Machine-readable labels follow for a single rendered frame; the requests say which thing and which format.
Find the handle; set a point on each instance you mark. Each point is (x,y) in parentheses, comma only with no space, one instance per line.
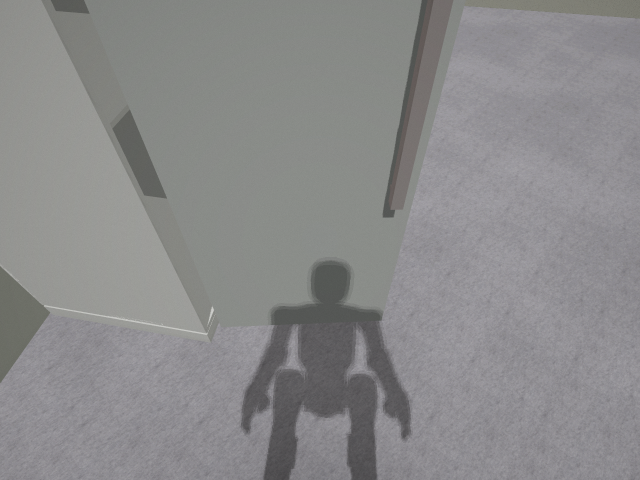
(431,41)

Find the fridge door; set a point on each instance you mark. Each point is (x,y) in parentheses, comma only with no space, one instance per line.
(274,128)

